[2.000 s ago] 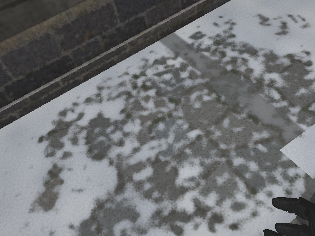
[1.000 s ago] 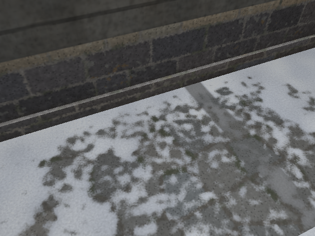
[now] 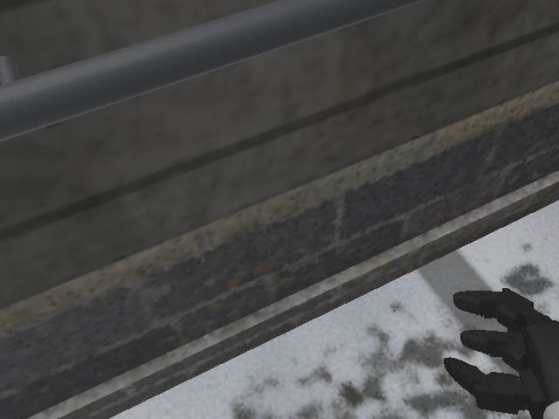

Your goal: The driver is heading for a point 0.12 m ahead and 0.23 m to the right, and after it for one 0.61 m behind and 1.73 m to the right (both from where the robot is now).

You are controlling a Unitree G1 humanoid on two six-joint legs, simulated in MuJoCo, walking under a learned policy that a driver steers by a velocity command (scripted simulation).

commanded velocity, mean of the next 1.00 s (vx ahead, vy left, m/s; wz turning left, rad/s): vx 0.88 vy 0.00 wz -0.93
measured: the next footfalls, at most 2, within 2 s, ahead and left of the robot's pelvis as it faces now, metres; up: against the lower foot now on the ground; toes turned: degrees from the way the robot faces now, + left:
left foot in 0.12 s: +0.35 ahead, +0.15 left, +0.00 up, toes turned -14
right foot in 0.50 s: +0.22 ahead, -0.11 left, +0.00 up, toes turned -32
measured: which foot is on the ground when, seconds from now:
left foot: up 0.00-0.10, down 0.12-0.56, up 0.58-0.80, down 0.82-1.00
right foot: down 0.00-0.12, up 0.14-0.48, down 0.50-0.84, up 0.86-1.00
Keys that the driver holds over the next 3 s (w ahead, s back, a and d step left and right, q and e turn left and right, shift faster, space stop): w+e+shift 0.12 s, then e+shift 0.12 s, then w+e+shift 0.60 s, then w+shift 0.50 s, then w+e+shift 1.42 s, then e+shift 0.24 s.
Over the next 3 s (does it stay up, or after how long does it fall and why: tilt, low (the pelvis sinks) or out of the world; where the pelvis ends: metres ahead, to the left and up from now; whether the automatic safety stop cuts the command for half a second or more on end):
stays up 0.24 -1.77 -0.03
